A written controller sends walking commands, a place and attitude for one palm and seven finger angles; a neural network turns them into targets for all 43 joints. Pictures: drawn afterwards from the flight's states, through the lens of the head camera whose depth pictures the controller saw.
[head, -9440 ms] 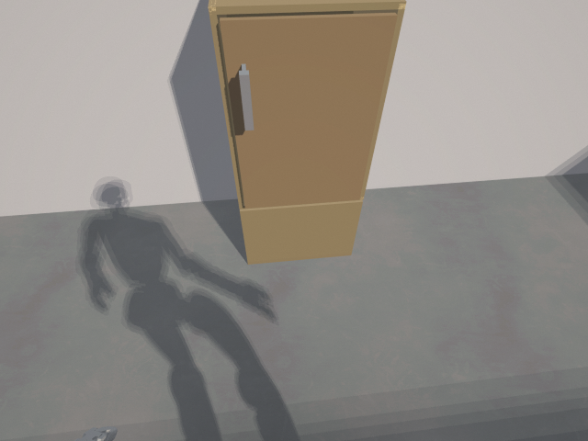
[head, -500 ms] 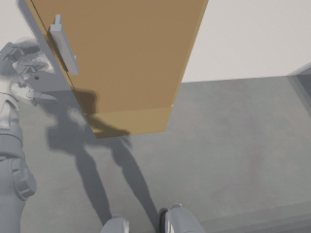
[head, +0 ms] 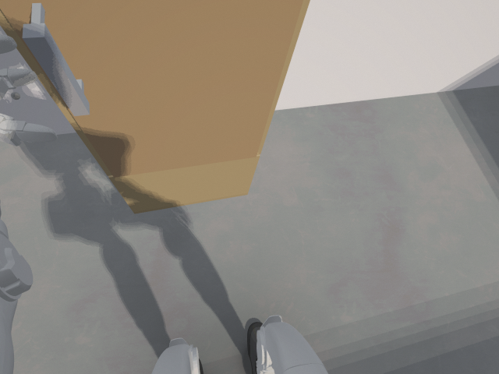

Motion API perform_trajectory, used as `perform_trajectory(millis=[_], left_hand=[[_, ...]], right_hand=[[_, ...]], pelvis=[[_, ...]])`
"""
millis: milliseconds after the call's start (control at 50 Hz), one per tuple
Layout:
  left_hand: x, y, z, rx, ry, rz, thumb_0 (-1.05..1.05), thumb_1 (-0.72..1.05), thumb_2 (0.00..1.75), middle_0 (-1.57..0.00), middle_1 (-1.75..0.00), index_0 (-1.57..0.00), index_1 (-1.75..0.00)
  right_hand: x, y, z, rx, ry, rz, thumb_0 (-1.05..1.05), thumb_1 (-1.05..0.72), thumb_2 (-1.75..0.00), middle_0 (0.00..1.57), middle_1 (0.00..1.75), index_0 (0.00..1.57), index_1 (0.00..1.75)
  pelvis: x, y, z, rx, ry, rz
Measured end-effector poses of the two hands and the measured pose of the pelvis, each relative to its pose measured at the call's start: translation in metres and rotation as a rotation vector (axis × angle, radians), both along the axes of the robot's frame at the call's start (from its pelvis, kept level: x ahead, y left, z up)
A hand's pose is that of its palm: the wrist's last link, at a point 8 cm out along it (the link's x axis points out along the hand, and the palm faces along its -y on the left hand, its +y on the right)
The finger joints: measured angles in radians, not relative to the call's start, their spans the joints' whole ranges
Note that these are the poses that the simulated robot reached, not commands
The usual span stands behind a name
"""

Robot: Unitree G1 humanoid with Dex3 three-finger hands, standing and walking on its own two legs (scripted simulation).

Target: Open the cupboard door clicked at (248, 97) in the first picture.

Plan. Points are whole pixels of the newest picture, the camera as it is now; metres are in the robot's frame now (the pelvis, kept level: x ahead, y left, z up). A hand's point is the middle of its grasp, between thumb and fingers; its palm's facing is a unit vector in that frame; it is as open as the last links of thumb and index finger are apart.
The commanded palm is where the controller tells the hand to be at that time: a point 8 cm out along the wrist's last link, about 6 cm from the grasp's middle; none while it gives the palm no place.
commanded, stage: move the hooked fingers beside the handle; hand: left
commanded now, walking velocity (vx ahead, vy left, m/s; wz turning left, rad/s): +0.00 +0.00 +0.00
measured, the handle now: (61, 65) +0.56 +0.23 +0.07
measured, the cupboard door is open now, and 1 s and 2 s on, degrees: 0 0 0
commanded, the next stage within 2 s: slide the fingers in behind the handle in 0.60 s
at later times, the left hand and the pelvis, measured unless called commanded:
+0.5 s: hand (17, 106) +0.49 +0.27 +0.08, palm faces +0.10 -0.99 -0.01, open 14.0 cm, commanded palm +0.46 +0.31 +0.07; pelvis +0.01 +0.00 +0.00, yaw +1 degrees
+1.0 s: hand (36, 107) +0.49 +0.25 +0.08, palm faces +0.09 -1.00 -0.01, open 14.0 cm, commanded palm +0.46 +0.29 +0.07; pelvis -0.01 -0.01 +0.00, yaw +1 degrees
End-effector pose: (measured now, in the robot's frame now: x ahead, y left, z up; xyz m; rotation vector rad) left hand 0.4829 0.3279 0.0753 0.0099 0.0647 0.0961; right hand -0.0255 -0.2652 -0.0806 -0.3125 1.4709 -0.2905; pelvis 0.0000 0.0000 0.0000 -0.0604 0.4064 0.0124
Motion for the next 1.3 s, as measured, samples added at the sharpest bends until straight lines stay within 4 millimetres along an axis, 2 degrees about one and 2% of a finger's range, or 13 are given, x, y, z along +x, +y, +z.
perform_trajectory(millis=[180,380,500,620,780,980,1140,1300], left_hand=[[-0.01,0.005,-0.004,-0.001,-0.013,0.007,-0.01,-0.5,0.3,-0.29,-1.2,-0.3,-1.2],[-0.016,-0.005,0.001,-0.007,-0.014,0.001,-0.01,-0.5,0.3,-0.29,-1.2,-0.3,-1.2],[-0.022,-0.01,0.006,-0.001,-0.031,0.005,-0.01,-0.5,0.3,-0.3,-1.2,-0.3,-1.2],[-0.029,-0.013,0.006,0.004,-0.026,0.012,-0.01,-0.5,0.3,-0.3,-1.2,-0.3,-1.2],[-0.029,-0.013,0.007,0.015,-0.02,0.01,-0.01,-0.5,0.3,-0.3,-1.2,-0.3,-1.2],[-0.024,-0.029,0.005,0.001,-0.021,-0.012,-0.01,-0.5,0.3,-0.3,-1.2,-0.3,-1.2],[-0.015,-0.042,0.003,0.009,-0.029,-0.005,-0.01,-0.5,0.3,-0.3,-1.2,-0.3,-1.2],[-0.008,-0.053,0.001,0.005,-0.023,-0.002,-0.01,-0.5,0.3,-0.3,-1.2,-0.3,-1.2]], right_hand=[[0.016,0.004,0.001,0.01,-0.017,0.005,0.0,-0.9,-0.9,0.2,0.3,0.2,0.3],[0.045,0.008,-0.004,0.028,-0.091,0.044,0.0,-0.9,-0.9,0.2,0.3,0.2,0.3],[0.052,0.009,-0.007,0.046,-0.126,0.051,0.0,-0.9,-0.9,0.2,0.3,0.2,0.3],[0.047,0.006,-0.01,0.049,-0.125,0.058,0.0,-0.9,-0.9,0.2,0.3,0.2,0.3],[0.029,-0.004,-0.011,0.026,-0.101,0.055,0.0,-0.9,-0.9,0.2,0.3,0.2,0.3],[0.008,-0.009,-0.008,0.012,-0.069,0.035,0.0,-0.9,-0.9,0.2,0.3,0.2,0.3],[0.004,-0.005,-0.01,0.024,-0.067,0.028,0.0,-0.9,-0.9,0.2,0.3,0.2,0.3],[0.008,0.001,-0.013,0.05,-0.074,0.018,0.0,-0.9,-0.9,0.2,0.3,0.2,0.3]], pelvis=[[0.008,0.003,0.003,-0.007,-0.011,0.005],[0.009,0.004,0.004,-0.006,-0.032,0.018],[0.006,0.002,0.004,0.0,-0.046,0.015],[0.001,-0.001,0.003,0.005,-0.052,0.017],[-0.009,-0.006,0.0,0.008,-0.05,0.022],[-0.013,-0.007,0.0,0.011,-0.044,0.018],[-0.013,-0.007,-0.001,0.012,-0.037,0.016],[-0.009,-0.006,-0.001,0.014,-0.032,0.008]])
